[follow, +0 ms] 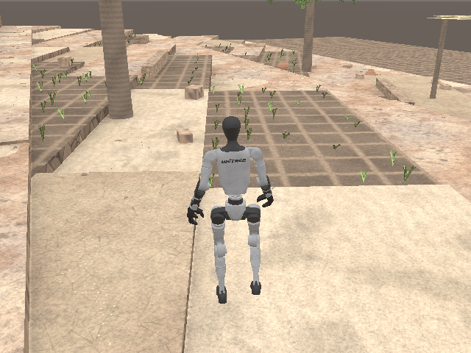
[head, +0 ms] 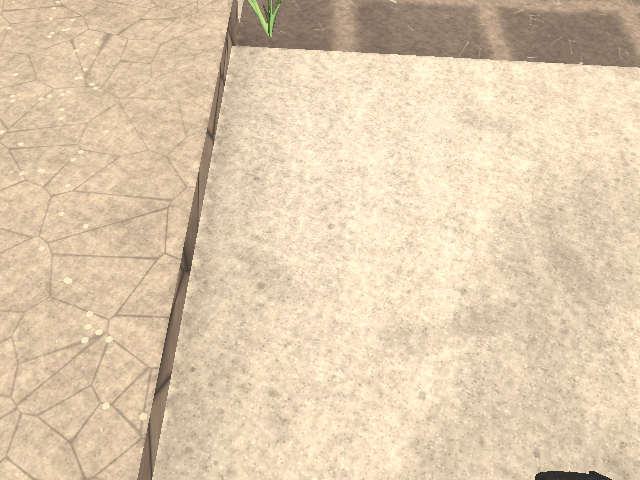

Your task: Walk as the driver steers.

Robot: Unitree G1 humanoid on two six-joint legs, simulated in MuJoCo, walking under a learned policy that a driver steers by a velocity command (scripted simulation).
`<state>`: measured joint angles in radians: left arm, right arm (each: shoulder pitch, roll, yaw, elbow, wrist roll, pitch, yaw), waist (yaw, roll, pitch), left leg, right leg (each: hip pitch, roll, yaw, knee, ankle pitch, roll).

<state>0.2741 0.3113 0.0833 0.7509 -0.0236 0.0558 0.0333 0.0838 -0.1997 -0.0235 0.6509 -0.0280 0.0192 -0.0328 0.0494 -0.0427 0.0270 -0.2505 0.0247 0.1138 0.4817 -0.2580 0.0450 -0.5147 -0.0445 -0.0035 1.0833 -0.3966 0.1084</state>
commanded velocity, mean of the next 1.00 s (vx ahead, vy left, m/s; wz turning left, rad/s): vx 0.65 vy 0.00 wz -0.41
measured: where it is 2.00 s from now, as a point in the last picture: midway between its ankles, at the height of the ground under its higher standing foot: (484, 184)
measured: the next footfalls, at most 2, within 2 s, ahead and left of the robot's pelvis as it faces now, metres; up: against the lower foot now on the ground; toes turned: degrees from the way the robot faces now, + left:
right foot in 0.36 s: +0.01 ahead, -0.16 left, +0.00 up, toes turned -26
left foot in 0.76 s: +0.48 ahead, -0.22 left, +0.00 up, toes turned -32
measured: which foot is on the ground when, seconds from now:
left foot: down 0.00-0.36, up 0.38-0.74, down 0.76-1.00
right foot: up 0.00-0.34, down 0.36-0.78, up 0.80-1.00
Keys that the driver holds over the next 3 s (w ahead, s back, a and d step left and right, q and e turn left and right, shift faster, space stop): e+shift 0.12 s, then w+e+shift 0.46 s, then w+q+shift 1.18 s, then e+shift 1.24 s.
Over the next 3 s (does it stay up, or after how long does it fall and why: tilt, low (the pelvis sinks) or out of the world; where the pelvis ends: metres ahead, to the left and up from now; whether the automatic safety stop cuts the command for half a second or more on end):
stays up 1.59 -0.30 0.00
